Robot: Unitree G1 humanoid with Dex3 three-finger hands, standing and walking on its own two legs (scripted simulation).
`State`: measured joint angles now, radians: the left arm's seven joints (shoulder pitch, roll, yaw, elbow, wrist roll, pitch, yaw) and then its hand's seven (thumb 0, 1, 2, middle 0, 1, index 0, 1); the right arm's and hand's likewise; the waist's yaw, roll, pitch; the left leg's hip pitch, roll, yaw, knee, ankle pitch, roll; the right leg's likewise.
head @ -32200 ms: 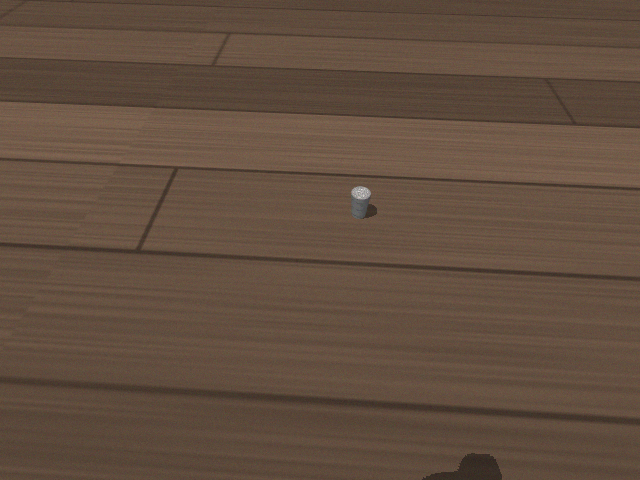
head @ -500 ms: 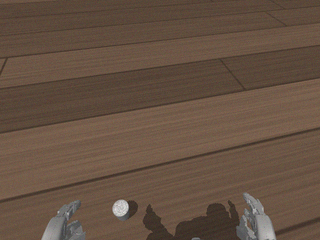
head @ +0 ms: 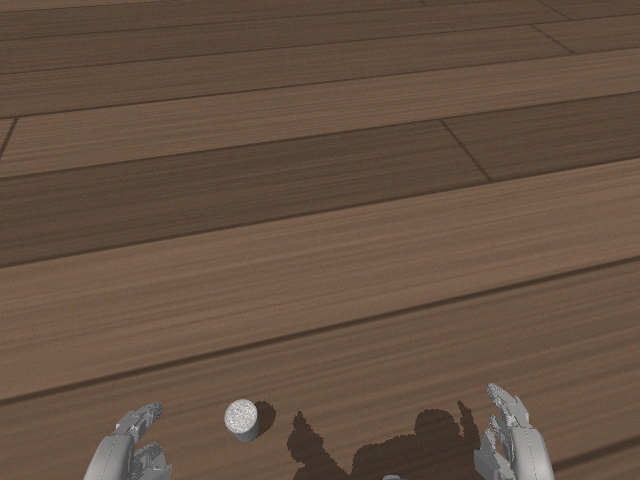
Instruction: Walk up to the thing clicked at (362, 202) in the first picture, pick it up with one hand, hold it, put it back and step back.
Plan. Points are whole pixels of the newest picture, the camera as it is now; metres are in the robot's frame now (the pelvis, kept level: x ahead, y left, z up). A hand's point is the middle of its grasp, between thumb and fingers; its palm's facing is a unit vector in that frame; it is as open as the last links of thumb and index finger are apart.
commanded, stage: stand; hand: left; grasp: from the side
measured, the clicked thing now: (244, 423) +0.39 +0.20 -0.65
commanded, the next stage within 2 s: none
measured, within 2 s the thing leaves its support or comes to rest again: neither
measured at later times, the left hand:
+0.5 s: hand out of the picture +0.10 +0.24 -0.11, palm faces +0.04 -0.94 -0.35, open 7.4 cm
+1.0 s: hand out of the picture +0.04 +0.23 -0.10, palm faces +0.09 -0.94 -0.34, open 7.4 cm
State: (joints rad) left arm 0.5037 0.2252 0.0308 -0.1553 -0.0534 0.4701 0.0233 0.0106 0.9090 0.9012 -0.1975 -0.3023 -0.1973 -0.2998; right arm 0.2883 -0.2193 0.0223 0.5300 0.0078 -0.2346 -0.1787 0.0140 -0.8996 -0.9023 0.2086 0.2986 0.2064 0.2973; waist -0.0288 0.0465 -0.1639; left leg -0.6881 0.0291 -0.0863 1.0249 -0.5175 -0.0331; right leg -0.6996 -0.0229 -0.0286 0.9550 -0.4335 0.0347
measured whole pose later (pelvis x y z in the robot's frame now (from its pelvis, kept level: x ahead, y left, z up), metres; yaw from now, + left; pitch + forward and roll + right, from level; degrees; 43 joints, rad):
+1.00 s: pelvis +0.00 -0.01 +0.06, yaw +2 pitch -4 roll +0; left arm 0.17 0.28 0.04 1.11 0.03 0.01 0.03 0.01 0.91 0.90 -0.20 -0.30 -0.20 -0.30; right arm 0.17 -0.29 -0.03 1.06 -0.03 0.01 -0.02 0.01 -0.90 -0.90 0.21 0.30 0.21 0.30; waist 0.02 0.02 0.06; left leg -0.13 0.01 -0.09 0.47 -0.26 -0.03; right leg -0.15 -0.05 -0.05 0.45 -0.22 0.03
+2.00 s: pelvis +0.00 -0.02 +0.07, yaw +2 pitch -3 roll +0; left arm 0.10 0.32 0.04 1.16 0.02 0.00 0.01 0.00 0.91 0.90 -0.20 -0.30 -0.20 -0.30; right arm 0.13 -0.33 -0.01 1.12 -0.02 0.00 -0.01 0.01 -0.90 -0.90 0.21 0.30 0.20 0.30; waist 0.02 0.02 0.07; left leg -0.10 0.02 -0.09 0.37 -0.21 -0.05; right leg -0.13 -0.04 -0.06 0.37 -0.18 0.02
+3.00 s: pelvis -0.09 +0.06 +0.05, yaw -2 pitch -2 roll +0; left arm 0.11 0.37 0.07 0.91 0.01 0.06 0.03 0.00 0.91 0.90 -0.20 -0.30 -0.20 -0.30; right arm 0.12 -0.33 -0.06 0.88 -0.02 0.03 -0.03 0.01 -0.90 -0.90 0.21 0.30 0.21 0.30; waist -0.01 -0.04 0.21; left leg -0.30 -0.05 0.09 0.59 -0.27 0.09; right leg -0.34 0.05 0.11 0.86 -0.46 0.01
